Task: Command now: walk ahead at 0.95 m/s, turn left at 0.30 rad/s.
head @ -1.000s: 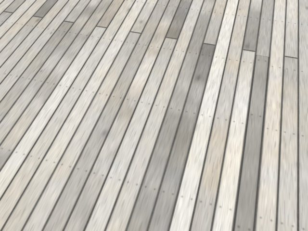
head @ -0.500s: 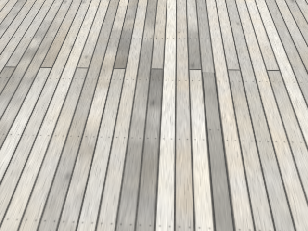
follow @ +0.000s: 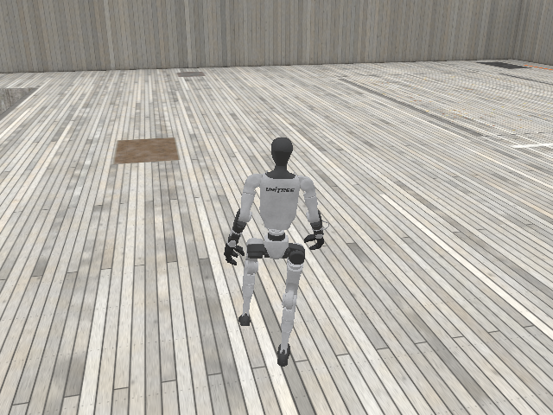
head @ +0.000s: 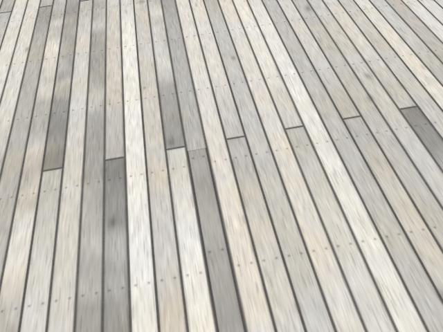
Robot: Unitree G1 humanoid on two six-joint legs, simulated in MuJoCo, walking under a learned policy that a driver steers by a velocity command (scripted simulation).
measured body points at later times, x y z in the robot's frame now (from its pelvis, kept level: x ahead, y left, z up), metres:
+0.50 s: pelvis +0.43 -0.02 +0.00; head +0.44 -0.01 +0.45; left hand +0.62 +0.25 -0.03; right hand +0.53 -0.26 -0.13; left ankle +0.36 +0.03 -0.74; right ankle +0.68 -0.17 -0.68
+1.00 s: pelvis +0.79 +0.11 -0.03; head +0.80 +0.15 +0.42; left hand +0.53 +0.25 -0.16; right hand +1.13 +0.20 -0.06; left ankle +0.85 +0.35 -0.69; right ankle +0.74 -0.14 -0.73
